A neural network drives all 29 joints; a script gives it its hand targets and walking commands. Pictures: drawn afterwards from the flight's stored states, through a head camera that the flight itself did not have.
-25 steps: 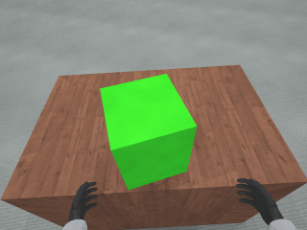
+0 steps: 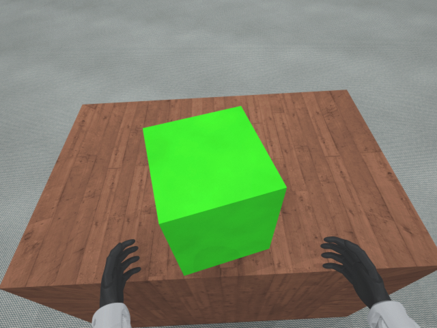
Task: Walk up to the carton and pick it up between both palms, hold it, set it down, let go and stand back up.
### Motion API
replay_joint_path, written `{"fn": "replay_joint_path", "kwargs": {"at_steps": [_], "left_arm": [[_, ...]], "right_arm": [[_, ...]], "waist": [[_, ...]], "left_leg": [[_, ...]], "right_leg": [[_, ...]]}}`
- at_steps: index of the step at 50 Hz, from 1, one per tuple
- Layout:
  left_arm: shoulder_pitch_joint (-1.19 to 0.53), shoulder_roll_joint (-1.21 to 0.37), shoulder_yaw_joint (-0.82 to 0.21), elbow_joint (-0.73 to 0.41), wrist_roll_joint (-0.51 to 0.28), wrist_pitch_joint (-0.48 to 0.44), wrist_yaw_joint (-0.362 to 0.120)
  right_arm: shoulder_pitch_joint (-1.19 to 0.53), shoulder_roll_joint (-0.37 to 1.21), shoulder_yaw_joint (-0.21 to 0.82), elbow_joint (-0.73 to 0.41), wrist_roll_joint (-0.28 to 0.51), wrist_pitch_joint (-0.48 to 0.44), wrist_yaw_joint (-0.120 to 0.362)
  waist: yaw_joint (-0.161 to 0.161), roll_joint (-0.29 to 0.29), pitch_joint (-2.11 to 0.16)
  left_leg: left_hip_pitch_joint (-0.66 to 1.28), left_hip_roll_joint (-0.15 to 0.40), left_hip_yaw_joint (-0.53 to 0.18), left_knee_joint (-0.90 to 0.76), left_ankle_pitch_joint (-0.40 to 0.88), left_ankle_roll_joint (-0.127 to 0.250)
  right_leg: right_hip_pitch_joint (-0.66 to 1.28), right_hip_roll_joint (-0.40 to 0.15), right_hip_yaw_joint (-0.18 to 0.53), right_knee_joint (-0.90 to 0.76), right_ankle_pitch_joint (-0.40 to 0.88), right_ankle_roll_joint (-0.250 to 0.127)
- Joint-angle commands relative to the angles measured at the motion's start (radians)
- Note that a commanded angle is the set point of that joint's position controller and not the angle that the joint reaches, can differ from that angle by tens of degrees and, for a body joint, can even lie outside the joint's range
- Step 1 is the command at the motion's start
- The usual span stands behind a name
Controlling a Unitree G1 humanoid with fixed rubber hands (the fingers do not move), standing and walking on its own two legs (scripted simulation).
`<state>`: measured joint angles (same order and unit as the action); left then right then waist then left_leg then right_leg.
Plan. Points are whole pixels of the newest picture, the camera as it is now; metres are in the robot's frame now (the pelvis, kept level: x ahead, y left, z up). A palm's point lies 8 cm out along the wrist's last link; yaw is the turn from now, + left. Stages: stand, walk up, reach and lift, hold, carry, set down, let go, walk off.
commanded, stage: reach and lift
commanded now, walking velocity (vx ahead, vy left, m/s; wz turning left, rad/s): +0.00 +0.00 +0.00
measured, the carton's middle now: (211, 193) +0.39 +0.06 +0.00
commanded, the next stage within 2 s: none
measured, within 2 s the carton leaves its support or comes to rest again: neither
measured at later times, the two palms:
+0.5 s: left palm (130, 248) +0.26 +0.19 +0.02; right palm (358, 248) +0.27 -0.20 +0.02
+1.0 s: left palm (127, 210) +0.31 +0.19 +0.08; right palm (330, 192) +0.35 -0.16 +0.07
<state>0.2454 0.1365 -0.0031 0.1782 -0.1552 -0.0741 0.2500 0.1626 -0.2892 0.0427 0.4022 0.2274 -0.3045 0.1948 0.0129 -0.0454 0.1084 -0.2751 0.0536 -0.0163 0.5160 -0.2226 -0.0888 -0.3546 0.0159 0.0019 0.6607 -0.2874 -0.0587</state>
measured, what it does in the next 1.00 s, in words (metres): stands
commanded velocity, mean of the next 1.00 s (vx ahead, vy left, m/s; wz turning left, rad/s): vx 0.00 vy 0.00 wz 0.00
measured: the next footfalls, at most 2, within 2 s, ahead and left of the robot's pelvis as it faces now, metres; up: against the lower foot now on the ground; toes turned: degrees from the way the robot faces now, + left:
none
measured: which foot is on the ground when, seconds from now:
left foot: down 0.00-1.00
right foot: down 0.00-1.00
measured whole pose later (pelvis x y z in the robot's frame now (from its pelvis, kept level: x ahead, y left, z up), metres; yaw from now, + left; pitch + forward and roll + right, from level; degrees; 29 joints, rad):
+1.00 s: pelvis -0.01 +0.00 +0.00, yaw +0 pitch +0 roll +2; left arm -0.28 0.13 0.02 0.00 -0.17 0.64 0.29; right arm -0.33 -0.29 0.07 0.29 0.29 0.22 0.01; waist 0.07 -0.03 0.11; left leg -0.28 0.07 -0.02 0.48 -0.19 -0.09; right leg -0.35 0.03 0.00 0.59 -0.24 -0.06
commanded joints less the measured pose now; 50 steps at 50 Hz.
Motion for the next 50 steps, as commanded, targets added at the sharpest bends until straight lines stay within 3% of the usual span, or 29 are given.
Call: {"fn": "replay_joint_path", "kwargs": {"at_steps": [1, 7, 15, 18, 22, 32, 36, 42, 50], "left_arm": [[-0.183, -0.055, -0.102, -0.377, -0.008, -0.03, 0.039], [-0.243, -0.056, -0.078, -0.4, 0.007, 0.045, 0.048], [-0.272, -0.037, -0.017, -0.481, 0.019, 0.15, 0.039], [-0.308, -0.032, 0.004, -0.516, 0.024, 0.196, 0.039], [-0.363, -0.018, 0.039, -0.54, 0.023, 0.251, 0.036], [-0.564, 0.022, 0.14, -0.56, 0.015, 0.393, 0.041], [-0.67, 0.03, 0.166, -0.523, 0.007, 0.466, 0.053], [-0.817, 0.05, 0.185, -0.514, -0.016, 0.575, 0.067], [-0.917, 0.074, 0.201, -0.491, -0.017, 0.683, 0.074]], "right_arm": [[-0.186, -0.235, -0.029, -0.288, 0.116, -0.033, -0.015], [-0.265, -0.244, -0.028, -0.35, 0.118, 0.018, -0.033], [-0.319, -0.252, -0.003, -0.445, 0.131, 0.085, -0.084], [-0.358, -0.264, -0.002, -0.453, 0.142, 0.113, -0.097], [-0.428, -0.261, 0.006, -0.473, 0.147, 0.155, -0.124], [-0.641, -0.267, 0.015, -0.444, 0.17, 0.276, -0.174], [-0.746, -0.27, 0.004, -0.396, 0.169, 0.338, -0.182], [-0.907, -0.259, -0.017, -0.363, 0.165, 0.419, -0.196], [-1.031, -0.285, -0.034, -0.304, 0.162, 0.496, -0.214]], "waist": [[0.075, -0.03, -0.372], [0.084, -0.018, -0.398], [0.087, -0.01, -0.438], [0.087, 0.017, -0.447], [0.101, 0.008, -0.456], [0.14, 0.006, -0.497], [0.155, -0.005, -0.486], [0.166, -0.012, -0.514], [0.17, -0.002, -0.557]], "left_leg": [[0.023, -0.079, 0.06, -0.153, -0.017, 0.083], [0.024, -0.08, 0.067, -0.156, 0.016, 0.08], [0.029, -0.087, 0.072, -0.142, 0.151, 0.078], [0.059, -0.085, 0.071, -0.142, 0.206, 0.069], [0.048, -0.087, 0.078, -0.148, 0.197, 0.074], [0.031, -0.082, 0.089, -0.168, 0.181, 0.081], [0.018, -0.075, 0.088, -0.183, 0.115, 0.091], [-0.012, -0.069, 0.083, -0.185, 0.077, 0.092], [-0.011, -0.064, 0.083, -0.169, 0.14, 0.072]], "right_leg": [[0.204, -0.003, 0.053, -0.294, 0.025, 0.044], [0.241, -0.004, 0.062, -0.287, 0.08, 0.043], [0.348, 0.004, 0.069, -0.26, 0.305, 0.042], [0.353, 0.016, 0.064, -0.263, 0.346, 0.033], [0.379, 0.01, 0.075, -0.266, 0.362, 0.042], [0.411, -0.001, 0.094, -0.276, 0.32, 0.057], [0.381, -0.009, 0.109, -0.301, 0.18, 0.055], [0.368, -0.018, 0.119, -0.307, 0.111, 0.058], [0.376, -0.012, 0.11, -0.287, 0.173, 0.064]]}}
